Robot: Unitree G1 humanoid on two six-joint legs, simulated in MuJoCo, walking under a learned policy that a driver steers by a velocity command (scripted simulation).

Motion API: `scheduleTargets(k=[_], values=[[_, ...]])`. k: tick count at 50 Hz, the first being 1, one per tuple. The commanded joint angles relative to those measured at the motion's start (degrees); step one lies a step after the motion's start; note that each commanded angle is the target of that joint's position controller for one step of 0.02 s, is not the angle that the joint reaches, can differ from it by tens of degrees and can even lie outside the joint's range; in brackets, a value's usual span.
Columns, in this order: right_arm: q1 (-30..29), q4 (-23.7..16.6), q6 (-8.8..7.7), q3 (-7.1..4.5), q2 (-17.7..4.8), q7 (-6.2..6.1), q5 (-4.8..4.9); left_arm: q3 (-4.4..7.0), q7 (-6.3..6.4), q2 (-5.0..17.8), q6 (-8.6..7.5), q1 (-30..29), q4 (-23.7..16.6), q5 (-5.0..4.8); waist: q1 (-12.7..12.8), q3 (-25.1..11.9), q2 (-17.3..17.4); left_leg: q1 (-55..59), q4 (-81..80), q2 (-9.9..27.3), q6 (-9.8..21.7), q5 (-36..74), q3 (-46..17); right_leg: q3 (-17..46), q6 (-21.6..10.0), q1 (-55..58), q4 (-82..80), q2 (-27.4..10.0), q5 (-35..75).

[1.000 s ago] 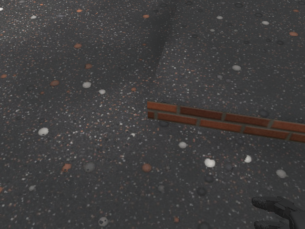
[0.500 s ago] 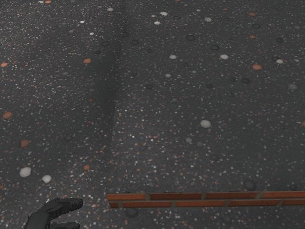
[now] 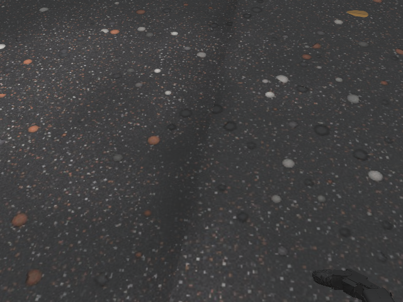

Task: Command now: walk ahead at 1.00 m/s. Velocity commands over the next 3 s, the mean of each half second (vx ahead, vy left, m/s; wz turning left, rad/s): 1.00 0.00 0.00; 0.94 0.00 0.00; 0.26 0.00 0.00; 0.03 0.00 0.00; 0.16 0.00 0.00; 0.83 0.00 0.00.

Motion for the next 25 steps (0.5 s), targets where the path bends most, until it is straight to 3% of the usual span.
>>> scheduleTargets(k=[1, 2, 3, 4, 5, 6, 7, 8, 9, 10, 11, 12, 13, 14, 15, 16, 17, 18, 19, 20, 21, 22, 23, 24, 25], values=[[-32.02, -19.87, -4.33, 5.51, 9.00, 2.06, -0.03, 0.59, 2.87, 4.13, 1.54, 24.61, 8.27, -1.74, 9.15, 9.34, -3.28, -52.39, -7.01, 1.08, -0.33, -23.31, 3.65, 21.05, -7.61, 37.04, 7.80, -20.21, 46.51], [-34.09, -22.84, -4.68, 5.64, 6.70, 2.70, 0.99, 0.13, 3.93, 3.05, 1.49, 22.87, 8.35, -1.14, 8.07, 8.05, -5.09, -42.72, -18.56, 1.15, -0.22, -19.97, 6.51, 18.20, -6.17, 31.82, 2.49, -20.38, 52.07], [-26.42, -23.50, -4.82, 6.14, 4.88, 4.28, 2.28, -0.48, 4.19, 4.37, 1.77, 2.46, 3.07, -1.51, -2.78, 5.64, -4.07, 9.19, -51.00, -1.85, 2.24, -9.80, 10.07, 9.89, -4.68, -6.48, -6.95, -15.50, 64.81], [-10.13, -18.83, -5.22, 1.99, -0.01, 3.73, 2.00, -1.54, 1.72, 5.72, -2.23, 3.02, 1.30, 2.85, -8.41, -10.35, -10.48, 60.04, -38.43, -15.32, 2.37, 14.28, 21.67, 7.29, -11.12, -28.15, -0.84, -14.38, 105.30], [14.36, -13.61, -4.22, -2.54, -8.74, 1.02, 2.05, -0.46, -1.44, 13.64, -5.51, -3.86, 0.07, 2.23, -23.64, -21.26, -14.90, 87.23, -38.09, -12.38, 6.92, 20.95, 12.23, 5.40, -9.01, -37.53, 14.64, -13.56, 121.89], [37.62, -8.21, -3.91, -8.11, -22.20, -1.85, 0.13, -0.15, -3.71, 14.97, -8.84, -8.19, -3.13, -0.81, -32.06, -39.40, 2.64, 107.64, -53.78, 8.60, 18.72, 4.02, -28.59, 10.06, -2.13, -47.36, 49.24, -6.20, 102.88], [48.83, 0.09, -1.89, -8.08, -24.60, -3.41, -0.46, 1.23, -4.75, 15.62, -9.17, -13.11, -1.17, 0.53, -31.80, -53.10, 20.33, 106.68, -73.77, 14.00, 19.69, -5.51, -53.77, 13.60, -2.20, -38.35, 74.71, 3.13, 22.91], [42.57, 2.92, -1.90, -6.43, -18.88, -2.64, 0.86, 3.15, -4.77, 16.37, -8.93, -18.57, -5.12, -1.60, -26.65, -36.66, 17.65, 97.52, -81.90, 12.70, 17.25, -3.54, -52.89, 17.57, -5.16, -47.80, 82.88, 1.28, 10.52], [38.99, 6.91, -1.70, -5.39, -13.94, -1.41, 2.52, 1.90, -3.88, 10.79, -7.74, -26.49, -10.05, -2.14, -23.04, -16.06, 8.58, 85.44, -84.14, 11.64, 16.06, 3.27, -46.61, 11.32, -4.91, -57.48, 89.64, -0.32, 0.28], [33.34, 11.16, -2.19, -3.09, -4.73, 0.03, 1.15, 0.16, -3.40, 3.76, -6.46, -34.53, -15.09, -2.23, -18.33, 2.50, -3.07, 69.22, -83.70, 9.03, 16.52, 5.03, -39.58, 6.82, -6.29, -65.84, 94.44, -1.16, -6.20], [29.47, 13.19, -2.29, -1.42, 2.28, 0.66, -0.42, -1.13, -3.72, -0.24, -4.69, -36.01, -19.13, -0.87, -13.72, 7.25, -1.86, 57.52, -82.88, 7.43, 15.03, 7.51, -31.60, 6.84, -8.24, -64.20, 101.07, -3.13, -10.62], [23.12, 14.52, -1.60, -0.57, 6.53, 1.12, -1.13, -3.05, -4.60, -6.13, -3.03, -30.60, -21.16, -1.45, -4.99, 7.96, -4.10, 49.40, -83.60, 7.11, 12.81, 2.78, -25.62, 8.31, -10.08, -63.05, 102.55, -4.76, -8.08], [17.62, 15.03, -0.91, -0.19, 8.13, 0.92, -0.63, -4.61, -5.09, -8.48, -1.57, -29.03, -22.71, -2.02, -0.24, 10.12, -2.64, 40.47, -88.41, 6.32, 10.22, 1.35, -19.24, 10.11, -10.88, -60.59, 99.44, -6.70, -9.19], [7.52, 11.78, -0.77, -0.35, 5.48, 0.73, -0.68, -4.42, -5.14, -4.87, -0.67, -25.57, -23.02, -4.04, 5.73, 14.43, -2.56, 31.57, -95.14, 4.08, 7.98, 2.38, -10.82, 10.23, -10.01, -56.38, 81.21, -9.21, -5.78], [0.77, 9.39, -1.05, -0.71, 3.35, 0.42, -0.47, -3.30, -4.20, 0.46, -0.07, -23.92, -22.50, -5.11, 7.69, 17.52, -3.30, 25.21, -99.56, 0.25, 6.60, 9.64, -0.53, 7.56, -8.43, -50.05, 64.08, -9.15, 0.55], [0.87, 8.74, -1.72, -1.33, -0.17, -0.33, 0.20, -2.51, -3.05, 3.85, -0.04, -22.57, -22.15, -3.72, 7.75, 14.50, -4.89, 21.82, -100.62, -3.01, 6.81, 13.55, 4.47, 2.46, -5.66, -40.12, 53.68, -7.54, 13.57], [6.80, 9.96, -2.50, -1.63, -1.87, -0.92, 1.44, -2.00, -2.74, 4.98, -0.39, -22.12, -21.18, -1.13, 6.08, 9.29, -9.00, 22.10, -101.00, -4.74, 7.39, 15.79, 7.65, -2.91, -3.85, -28.24, 47.04, -5.59, 27.53], [13.07, 11.54, -2.79, -2.53, -4.91, -1.26, 2.36, -1.75, -3.14, 4.04, -0.84, -22.67, -21.36, 1.15, 4.87, 4.52, -8.80, 25.57, -102.96, -4.74, 8.75, 15.73, 7.60, -4.72, -2.88, -18.52, 43.00, -3.81, 36.37], [16.16, 11.96, -2.55, -3.68, -8.59, -1.59, 2.13, -1.19, -3.63, 4.30, -1.03, -23.68, -21.07, 1.07, 4.36, 1.90, -5.10, 33.54, -103.39, -5.01, 9.63, 19.08, 7.82, -4.63, -2.57, -16.70, 38.39, -2.53, 38.43], [18.83, 12.06, -2.33, -4.81, -11.61, -1.68, 1.57, -0.73, -4.20, 5.56, -1.30, -28.74, -22.27, -0.24, 2.53, 2.72, -1.43, 42.52, -103.19, -4.17, 9.61, 24.42, 7.43, -5.03, -3.06, -19.06, 31.20, -1.87, 35.85], [22.10, 12.44, -1.97, -5.28, -12.22, -1.47, 0.84, -0.19, -4.90, 6.91, -1.50, -35.55, -23.94, -1.40, 0.10, 4.54, 1.84, 51.66, -102.21, -3.07, 9.27, 29.78, 7.02, -6.66, -3.76, -23.54, 23.85, -0.91, 32.64], [25.30, 13.04, -1.58, -5.54, -11.98, -1.19, 0.74, 0.13, -5.48, 7.69, -1.79, -41.47, -25.72, -2.08, -2.09, 6.80, 4.99, 60.01, -100.72, -1.20, 8.89, 35.02, 6.49, -7.79, -4.48, -27.86, 17.62, -0.28, 30.15], [27.56, 13.51, -0.88, -5.79, -12.02, -1.03, 0.71, 0.59, -5.80, 8.56, -1.87, -44.42, -26.88, -2.25, -3.15, 7.70, 7.61, 67.49, -97.76, 0.81, 8.25, 40.99, 6.21, -7.96, -5.09, -30.42, 13.18, 0.15, 28.53], [28.10, 13.83, 0.09, -6.16, -13.16, -0.93, -0.07, 1.48, -5.85, 10.37, -1.67, -42.12, -26.65, -2.55, -1.85, 6.69, 9.70, 73.58, -91.86, 2.34, 7.58, 48.25, 6.28, -7.14, -5.69, -29.78, 10.27, 0.30, 27.74], [26.85, 13.57, 1.09, -6.69, -14.75, -0.88, -0.96, 2.68, -5.39, 12.23, -1.26, -34.50, -24.69, -2.66, 1.88, 3.18, 11.79, 75.72, -83.02, 3.02, 7.15, 57.54, 6.55, -6.60, -6.64, -23.48, 8.94, 0.76, 26.56]])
